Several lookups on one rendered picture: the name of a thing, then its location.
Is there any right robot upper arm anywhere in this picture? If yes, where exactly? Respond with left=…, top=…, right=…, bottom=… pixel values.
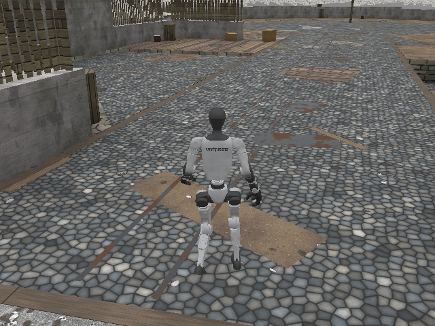
left=231, top=137, right=251, bottom=176

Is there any left robot upper arm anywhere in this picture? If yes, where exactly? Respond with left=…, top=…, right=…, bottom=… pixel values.
left=185, top=137, right=203, bottom=173

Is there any humanoid robot torso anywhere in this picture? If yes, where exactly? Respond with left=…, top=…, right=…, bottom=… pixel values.
left=201, top=134, right=233, bottom=204

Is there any robot right forearm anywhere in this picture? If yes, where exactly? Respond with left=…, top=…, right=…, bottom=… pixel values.
left=245, top=165, right=260, bottom=194

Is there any robot right hand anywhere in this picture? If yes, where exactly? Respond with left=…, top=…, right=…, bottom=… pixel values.
left=246, top=190, right=262, bottom=206

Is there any left robot thigh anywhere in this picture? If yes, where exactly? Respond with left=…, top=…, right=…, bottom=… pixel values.
left=195, top=189, right=213, bottom=235

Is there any robot left forearm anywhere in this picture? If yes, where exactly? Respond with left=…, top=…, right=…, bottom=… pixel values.
left=181, top=163, right=192, bottom=180

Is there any robot left hand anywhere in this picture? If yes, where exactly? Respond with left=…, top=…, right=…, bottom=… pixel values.
left=180, top=175, right=196, bottom=185

